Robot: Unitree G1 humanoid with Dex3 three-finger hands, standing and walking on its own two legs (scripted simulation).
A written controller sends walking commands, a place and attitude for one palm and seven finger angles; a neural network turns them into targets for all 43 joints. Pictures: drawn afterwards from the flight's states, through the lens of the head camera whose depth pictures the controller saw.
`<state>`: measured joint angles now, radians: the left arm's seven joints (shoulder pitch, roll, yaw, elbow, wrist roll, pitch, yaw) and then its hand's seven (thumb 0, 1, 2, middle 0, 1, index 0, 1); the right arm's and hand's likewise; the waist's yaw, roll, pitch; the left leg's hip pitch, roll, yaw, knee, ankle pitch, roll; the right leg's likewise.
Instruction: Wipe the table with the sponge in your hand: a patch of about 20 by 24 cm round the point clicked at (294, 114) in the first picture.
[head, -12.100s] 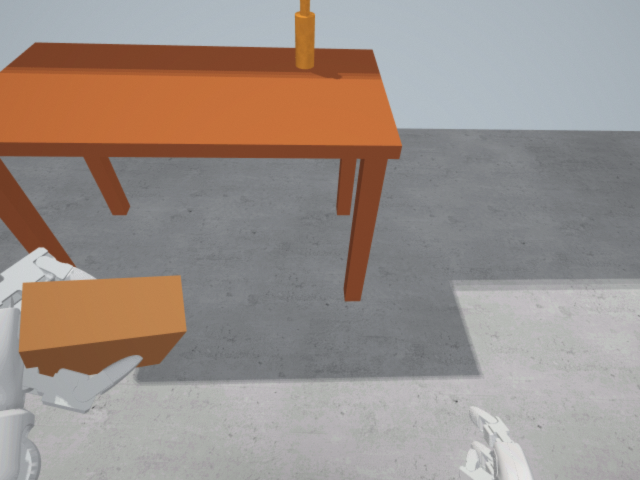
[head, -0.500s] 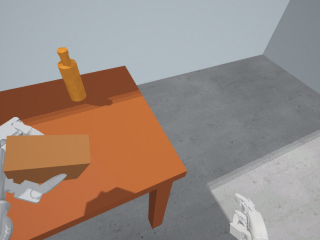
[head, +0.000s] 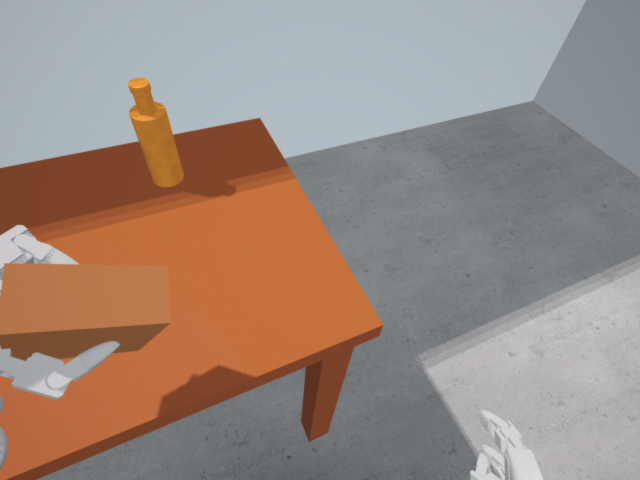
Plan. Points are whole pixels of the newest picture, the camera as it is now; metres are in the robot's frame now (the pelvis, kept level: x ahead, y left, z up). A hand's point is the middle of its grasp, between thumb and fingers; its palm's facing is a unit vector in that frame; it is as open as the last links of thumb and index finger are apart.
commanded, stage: come to a stop and stand still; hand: left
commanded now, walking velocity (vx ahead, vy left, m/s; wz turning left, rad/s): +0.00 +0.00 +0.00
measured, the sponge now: (108, 315) +0.23 +0.23 +0.13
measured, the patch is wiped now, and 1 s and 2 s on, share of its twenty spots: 0.00 0.00 0.00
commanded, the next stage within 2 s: look again from close up in 0.12 s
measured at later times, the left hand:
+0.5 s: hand (31, 322) +0.21 +0.28 +0.16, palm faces +0.37 -0.85 -0.38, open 9.6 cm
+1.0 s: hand (70, 330) +0.21 +0.24 +0.15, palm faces +0.33 -0.86 -0.39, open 9.6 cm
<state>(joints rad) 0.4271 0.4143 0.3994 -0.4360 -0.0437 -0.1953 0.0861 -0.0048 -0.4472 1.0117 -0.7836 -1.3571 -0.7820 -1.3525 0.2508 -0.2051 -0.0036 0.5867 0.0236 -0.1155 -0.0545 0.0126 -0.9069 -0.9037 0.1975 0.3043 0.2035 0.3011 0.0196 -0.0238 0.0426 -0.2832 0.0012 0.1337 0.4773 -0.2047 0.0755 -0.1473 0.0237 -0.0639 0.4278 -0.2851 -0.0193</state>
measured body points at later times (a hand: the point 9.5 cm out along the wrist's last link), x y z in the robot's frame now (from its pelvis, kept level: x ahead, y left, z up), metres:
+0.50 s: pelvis -0.01 +0.03 +0.00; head +0.02 +0.06 +0.45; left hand +0.18 +0.32 +0.18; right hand +0.18 -0.19 -0.06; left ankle +0.04 +0.07 -0.74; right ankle -0.04 -0.11 -0.74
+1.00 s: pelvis -0.02 +0.00 +0.00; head +0.01 +0.02 +0.45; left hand +0.18 +0.29 +0.18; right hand +0.16 -0.22 -0.07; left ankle +0.04 +0.07 -0.74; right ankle -0.04 -0.11 -0.74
